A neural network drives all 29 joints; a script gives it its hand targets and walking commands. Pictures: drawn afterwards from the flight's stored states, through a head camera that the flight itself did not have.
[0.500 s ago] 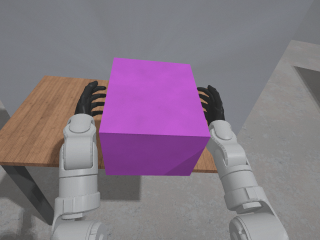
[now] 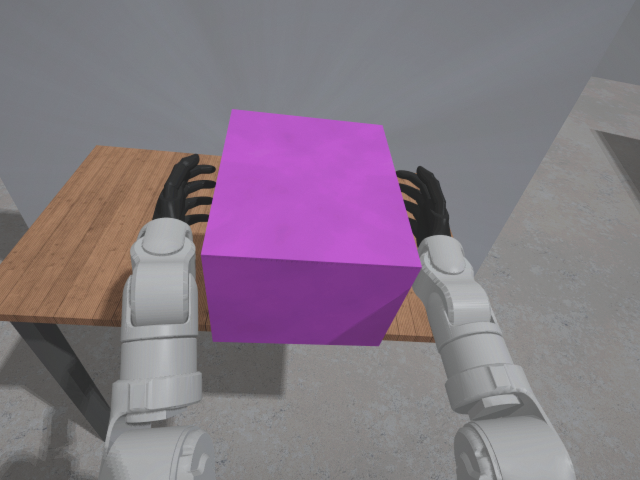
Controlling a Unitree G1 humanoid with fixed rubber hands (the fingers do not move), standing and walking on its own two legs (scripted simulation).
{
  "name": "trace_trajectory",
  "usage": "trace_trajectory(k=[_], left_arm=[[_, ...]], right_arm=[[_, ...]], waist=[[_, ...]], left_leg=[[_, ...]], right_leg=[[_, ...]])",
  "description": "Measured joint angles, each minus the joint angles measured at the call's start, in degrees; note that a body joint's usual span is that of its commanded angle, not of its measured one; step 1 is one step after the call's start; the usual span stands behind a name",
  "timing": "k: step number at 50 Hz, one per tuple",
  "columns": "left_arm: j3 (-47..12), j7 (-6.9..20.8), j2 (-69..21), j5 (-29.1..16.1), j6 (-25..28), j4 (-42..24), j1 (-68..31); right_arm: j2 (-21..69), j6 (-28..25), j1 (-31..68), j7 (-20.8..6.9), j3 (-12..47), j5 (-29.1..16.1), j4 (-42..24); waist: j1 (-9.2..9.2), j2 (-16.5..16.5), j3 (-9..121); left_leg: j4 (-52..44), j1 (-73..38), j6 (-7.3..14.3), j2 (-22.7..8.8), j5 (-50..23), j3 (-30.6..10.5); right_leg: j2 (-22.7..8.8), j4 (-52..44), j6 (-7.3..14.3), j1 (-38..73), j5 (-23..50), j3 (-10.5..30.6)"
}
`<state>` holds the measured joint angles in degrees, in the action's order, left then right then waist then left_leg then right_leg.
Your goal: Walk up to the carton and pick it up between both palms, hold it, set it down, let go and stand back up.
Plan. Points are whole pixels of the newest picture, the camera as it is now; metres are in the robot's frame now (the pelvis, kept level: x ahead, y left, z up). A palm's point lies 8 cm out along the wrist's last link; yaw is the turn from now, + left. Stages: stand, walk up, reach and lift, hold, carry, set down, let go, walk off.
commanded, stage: hold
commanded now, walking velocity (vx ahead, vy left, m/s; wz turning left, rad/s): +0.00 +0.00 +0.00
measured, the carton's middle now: (304, 225) +0.41 +0.01 +0.13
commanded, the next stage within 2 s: none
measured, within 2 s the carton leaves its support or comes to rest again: neither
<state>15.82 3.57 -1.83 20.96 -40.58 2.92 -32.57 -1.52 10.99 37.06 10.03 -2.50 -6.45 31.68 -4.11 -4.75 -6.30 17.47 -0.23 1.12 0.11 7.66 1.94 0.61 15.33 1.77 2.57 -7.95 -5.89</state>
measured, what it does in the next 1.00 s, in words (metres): stands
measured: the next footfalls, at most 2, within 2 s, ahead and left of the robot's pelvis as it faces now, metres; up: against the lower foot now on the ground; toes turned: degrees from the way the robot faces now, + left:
none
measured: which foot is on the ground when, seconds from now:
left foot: down 0.00-1.00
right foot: down 0.00-1.00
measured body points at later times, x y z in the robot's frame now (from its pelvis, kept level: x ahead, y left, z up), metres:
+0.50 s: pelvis +0.00 +0.00 +0.00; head -0.02 +0.03 +0.45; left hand +0.37 +0.16 +0.17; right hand +0.38 -0.15 +0.17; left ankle +0.04 +0.10 -0.75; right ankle +0.02 -0.10 -0.75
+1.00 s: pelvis +0.00 +0.00 +0.00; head -0.02 +0.03 +0.45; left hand +0.37 +0.16 +0.17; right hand +0.38 -0.15 +0.17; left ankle +0.04 +0.10 -0.75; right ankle +0.02 -0.10 -0.75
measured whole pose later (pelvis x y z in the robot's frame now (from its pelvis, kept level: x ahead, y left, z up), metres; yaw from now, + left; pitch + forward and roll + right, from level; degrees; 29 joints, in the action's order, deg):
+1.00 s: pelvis +0.00 +0.00 +0.00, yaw +0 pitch -11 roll +0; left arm 15.4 3.5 -2.2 21.0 -40.9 1.1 -31.1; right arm -2.1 11.1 35.9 10.5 -1.0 -7.7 30.3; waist -4.4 -5.0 -6.7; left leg 17.6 -1.1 1.1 0.0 8.1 2.0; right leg 0.7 15.1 1.7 3.5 -8.2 -5.9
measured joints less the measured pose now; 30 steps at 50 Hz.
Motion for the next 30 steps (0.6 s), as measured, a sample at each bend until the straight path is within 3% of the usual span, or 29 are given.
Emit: trace_trajectory(k=[30], left_arm=[[-0.49,-0.01,-0.14,-0.16,-0.29,-1.50,1.24]], right_arm=[[-0.39,0.20,-1.34,0.53,1.24,-0.88,-1.55]], waist=[[-0.22,-0.02,-0.44]], left_leg=[[0.07,-0.62,0.08,0.07,0.30,0.07]], right_leg=[[-0.07,0.03,-0.11,0.61,-0.23,0.00]])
